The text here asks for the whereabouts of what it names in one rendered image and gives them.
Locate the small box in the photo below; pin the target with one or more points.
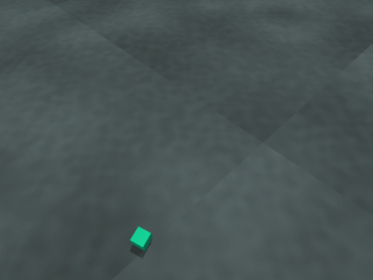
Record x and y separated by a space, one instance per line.
141 238

